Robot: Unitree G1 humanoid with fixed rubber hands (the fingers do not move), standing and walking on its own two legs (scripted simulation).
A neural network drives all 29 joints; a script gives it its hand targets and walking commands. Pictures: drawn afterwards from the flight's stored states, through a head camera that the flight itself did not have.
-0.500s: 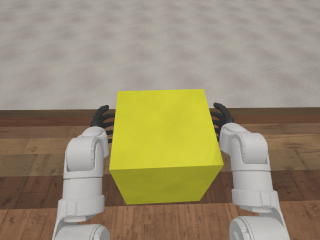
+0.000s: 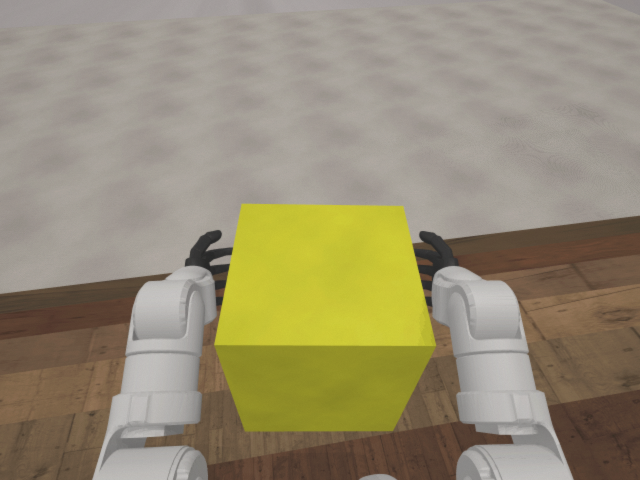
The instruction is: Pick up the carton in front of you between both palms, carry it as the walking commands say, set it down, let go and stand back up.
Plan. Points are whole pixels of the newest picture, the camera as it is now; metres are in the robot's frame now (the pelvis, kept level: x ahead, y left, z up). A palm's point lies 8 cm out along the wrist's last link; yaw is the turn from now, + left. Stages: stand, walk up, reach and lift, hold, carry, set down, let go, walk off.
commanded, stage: carry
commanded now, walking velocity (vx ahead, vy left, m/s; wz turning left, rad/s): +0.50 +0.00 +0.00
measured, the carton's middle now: (321, 323) +0.34 -0.03 +0.02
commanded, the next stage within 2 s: none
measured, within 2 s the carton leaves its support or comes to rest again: neither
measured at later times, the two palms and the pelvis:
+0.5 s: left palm (216, 226) +0.68 +0.16 -0.09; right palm (350, 202) +0.72 -0.13 -0.09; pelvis +0.36 -0.03 -0.18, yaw +1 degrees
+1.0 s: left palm (239, 186) +1.07 +0.16 -0.28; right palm (332, 182) +1.05 -0.14 -0.27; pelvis +0.72 +0.03 -0.35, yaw +1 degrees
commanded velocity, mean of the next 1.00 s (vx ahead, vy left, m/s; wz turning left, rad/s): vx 0.50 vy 0.00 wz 0.00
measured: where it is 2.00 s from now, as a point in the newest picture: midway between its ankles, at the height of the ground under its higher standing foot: (290, 294)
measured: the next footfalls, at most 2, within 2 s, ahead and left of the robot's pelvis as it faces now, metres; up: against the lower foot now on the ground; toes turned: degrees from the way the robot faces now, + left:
right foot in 0.30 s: +0.38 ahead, -0.08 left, -0.16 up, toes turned +0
left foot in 0.72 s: +0.68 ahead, +0.08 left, -0.32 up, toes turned +1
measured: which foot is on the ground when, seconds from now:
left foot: down 0.00-0.32, up 0.34-0.70, down 0.72-1.00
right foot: up 0.00-0.28, down 0.30-0.74, up 0.76-1.00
